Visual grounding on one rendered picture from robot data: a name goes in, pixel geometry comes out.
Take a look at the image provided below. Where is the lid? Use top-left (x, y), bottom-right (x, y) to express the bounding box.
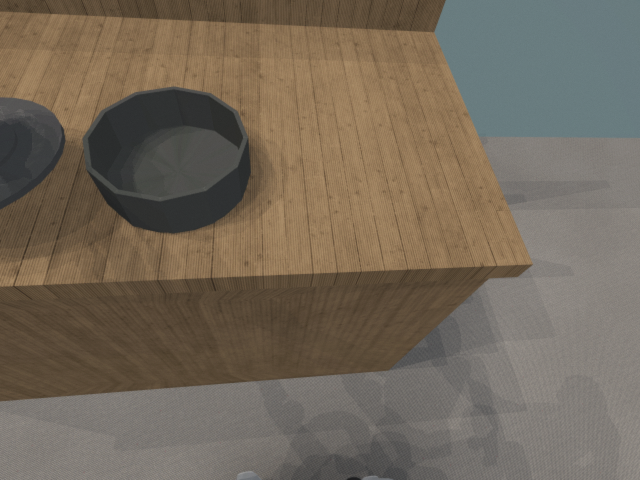
top-left (0, 97), bottom-right (66, 210)

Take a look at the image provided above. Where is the pot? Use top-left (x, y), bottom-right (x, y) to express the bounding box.
top-left (82, 86), bottom-right (251, 234)

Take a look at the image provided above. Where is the table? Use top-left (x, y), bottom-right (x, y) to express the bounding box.
top-left (0, 0), bottom-right (533, 401)

